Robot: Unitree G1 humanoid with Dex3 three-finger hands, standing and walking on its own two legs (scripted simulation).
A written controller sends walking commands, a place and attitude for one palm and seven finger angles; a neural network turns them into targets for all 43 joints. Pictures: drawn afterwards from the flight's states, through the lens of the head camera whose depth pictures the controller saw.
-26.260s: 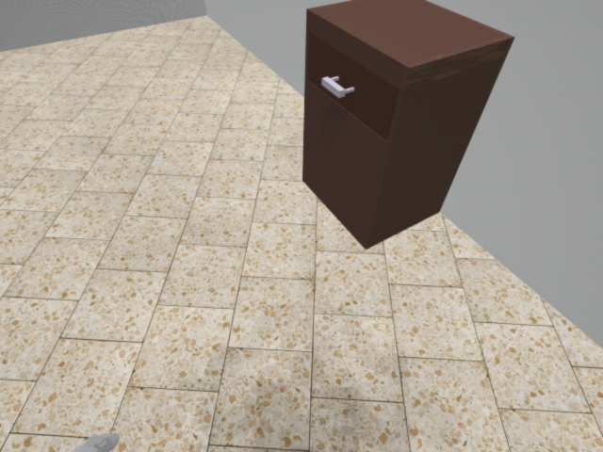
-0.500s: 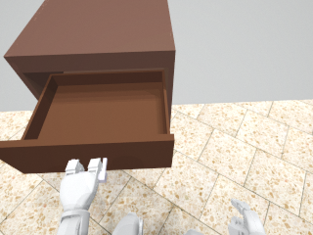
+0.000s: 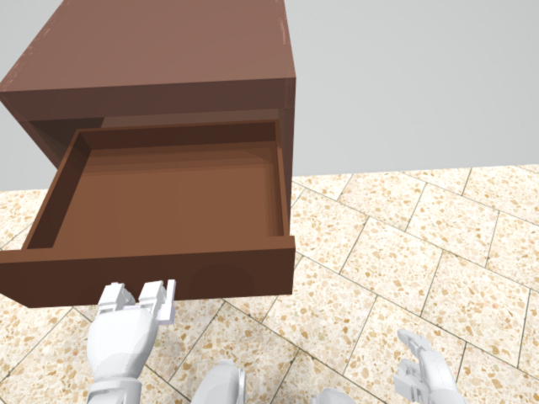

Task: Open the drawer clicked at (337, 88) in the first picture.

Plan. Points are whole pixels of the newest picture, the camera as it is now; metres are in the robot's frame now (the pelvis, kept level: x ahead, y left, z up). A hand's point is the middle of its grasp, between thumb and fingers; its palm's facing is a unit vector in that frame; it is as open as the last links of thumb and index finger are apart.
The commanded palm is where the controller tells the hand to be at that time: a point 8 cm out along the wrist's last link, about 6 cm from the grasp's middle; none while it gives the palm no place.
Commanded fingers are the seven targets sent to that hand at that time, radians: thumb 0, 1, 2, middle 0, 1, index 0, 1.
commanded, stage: open the thumb to release the handle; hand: left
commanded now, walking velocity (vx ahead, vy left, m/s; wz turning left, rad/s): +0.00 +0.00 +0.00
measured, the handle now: (140, 301) +0.27 +0.22 -0.02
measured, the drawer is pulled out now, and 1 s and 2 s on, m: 0.30 0.28 0.30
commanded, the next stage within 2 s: lift the hand off the handle in 0.42 s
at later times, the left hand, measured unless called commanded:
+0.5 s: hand (142, 338) +0.22 +0.21 -0.04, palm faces -0.01 -0.07 -1.00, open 12.4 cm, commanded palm +0.20 +0.21 +0.01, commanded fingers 0.00 -0.50 0.30 -0.30 -1.20 -0.30 -1.20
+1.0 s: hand (143, 332) +0.23 +0.21 -0.04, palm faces -0.03 -0.08 -1.00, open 13.3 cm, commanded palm +0.21 +0.21 +0.02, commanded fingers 0.00 -0.50 0.30 -0.30 -1.20 -0.30 -1.20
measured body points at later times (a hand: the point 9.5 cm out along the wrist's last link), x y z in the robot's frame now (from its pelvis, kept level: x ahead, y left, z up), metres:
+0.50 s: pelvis -0.01 +0.00 +0.00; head +0.05 -0.01 +0.45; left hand +0.22 +0.21 +0.01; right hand +0.17 -0.23 -0.11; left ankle +0.05 +0.13 -0.63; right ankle -0.03 -0.10 -0.63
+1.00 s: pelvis -0.01 +0.00 +0.01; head +0.05 -0.01 +0.46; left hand +0.23 +0.22 +0.01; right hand +0.17 -0.22 -0.10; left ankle +0.05 +0.13 -0.63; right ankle -0.03 -0.10 -0.63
